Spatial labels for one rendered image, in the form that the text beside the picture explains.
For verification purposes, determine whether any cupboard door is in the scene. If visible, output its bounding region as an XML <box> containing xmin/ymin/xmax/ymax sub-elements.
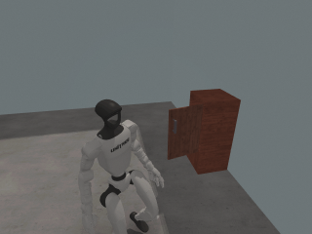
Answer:
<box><xmin>167</xmin><ymin>103</ymin><xmax>204</xmax><ymax>160</ymax></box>

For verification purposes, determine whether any handle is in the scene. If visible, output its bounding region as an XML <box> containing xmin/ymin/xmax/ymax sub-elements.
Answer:
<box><xmin>173</xmin><ymin>119</ymin><xmax>177</xmax><ymax>134</ymax></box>

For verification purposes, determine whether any left robot thigh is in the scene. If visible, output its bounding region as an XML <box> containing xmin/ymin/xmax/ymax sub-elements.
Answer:
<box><xmin>129</xmin><ymin>170</ymin><xmax>159</xmax><ymax>220</ymax></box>

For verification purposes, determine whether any robot left forearm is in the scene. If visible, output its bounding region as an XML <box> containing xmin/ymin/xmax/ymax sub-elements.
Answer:
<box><xmin>134</xmin><ymin>146</ymin><xmax>154</xmax><ymax>171</ymax></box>

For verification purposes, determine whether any left robot hand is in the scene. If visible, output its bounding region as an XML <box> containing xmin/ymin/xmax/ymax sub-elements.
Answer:
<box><xmin>148</xmin><ymin>167</ymin><xmax>165</xmax><ymax>188</ymax></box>

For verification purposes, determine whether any right robot hand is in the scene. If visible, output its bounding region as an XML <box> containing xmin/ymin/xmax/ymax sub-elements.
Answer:
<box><xmin>82</xmin><ymin>214</ymin><xmax>98</xmax><ymax>234</ymax></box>

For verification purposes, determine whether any robot left upper arm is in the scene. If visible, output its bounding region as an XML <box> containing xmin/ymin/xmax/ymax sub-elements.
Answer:
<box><xmin>122</xmin><ymin>119</ymin><xmax>140</xmax><ymax>152</ymax></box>

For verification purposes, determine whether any left robot foot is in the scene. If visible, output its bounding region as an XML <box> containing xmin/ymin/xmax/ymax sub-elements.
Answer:
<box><xmin>130</xmin><ymin>212</ymin><xmax>149</xmax><ymax>233</ymax></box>

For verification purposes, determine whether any robot right upper arm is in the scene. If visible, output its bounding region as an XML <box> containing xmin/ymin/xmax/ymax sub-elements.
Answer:
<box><xmin>79</xmin><ymin>138</ymin><xmax>101</xmax><ymax>183</ymax></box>

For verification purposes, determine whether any robot right forearm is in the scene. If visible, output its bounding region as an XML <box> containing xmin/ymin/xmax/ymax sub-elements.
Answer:
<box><xmin>78</xmin><ymin>173</ymin><xmax>93</xmax><ymax>215</ymax></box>

